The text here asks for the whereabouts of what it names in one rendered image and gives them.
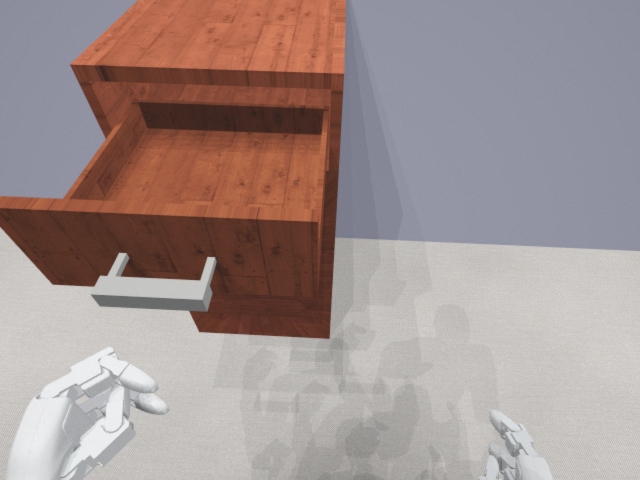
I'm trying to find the drawer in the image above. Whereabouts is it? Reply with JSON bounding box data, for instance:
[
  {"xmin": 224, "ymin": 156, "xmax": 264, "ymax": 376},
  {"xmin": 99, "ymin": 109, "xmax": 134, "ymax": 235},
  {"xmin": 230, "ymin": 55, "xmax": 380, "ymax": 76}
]
[{"xmin": 0, "ymin": 99, "xmax": 329, "ymax": 298}]

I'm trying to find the left robot hand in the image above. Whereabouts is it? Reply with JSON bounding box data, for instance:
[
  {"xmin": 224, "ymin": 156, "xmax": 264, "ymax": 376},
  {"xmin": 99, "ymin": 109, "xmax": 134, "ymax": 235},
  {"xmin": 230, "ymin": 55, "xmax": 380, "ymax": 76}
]
[{"xmin": 5, "ymin": 347, "xmax": 170, "ymax": 480}]

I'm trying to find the handle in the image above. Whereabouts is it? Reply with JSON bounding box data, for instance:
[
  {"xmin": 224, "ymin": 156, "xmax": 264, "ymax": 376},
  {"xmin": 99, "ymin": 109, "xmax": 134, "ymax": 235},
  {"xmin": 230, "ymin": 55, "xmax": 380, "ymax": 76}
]
[{"xmin": 90, "ymin": 253, "xmax": 217, "ymax": 312}]

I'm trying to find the cabinet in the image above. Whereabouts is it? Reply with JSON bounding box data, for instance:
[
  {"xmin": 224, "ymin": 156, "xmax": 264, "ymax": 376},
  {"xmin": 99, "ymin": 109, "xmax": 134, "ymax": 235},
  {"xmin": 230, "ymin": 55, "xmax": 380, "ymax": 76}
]
[{"xmin": 70, "ymin": 0, "xmax": 346, "ymax": 339}]

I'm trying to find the right robot hand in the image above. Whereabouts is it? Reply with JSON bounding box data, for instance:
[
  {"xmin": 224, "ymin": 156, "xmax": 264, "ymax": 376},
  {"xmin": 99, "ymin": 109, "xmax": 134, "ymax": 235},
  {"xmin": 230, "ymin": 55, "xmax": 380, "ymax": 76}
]
[{"xmin": 479, "ymin": 409, "xmax": 554, "ymax": 480}]

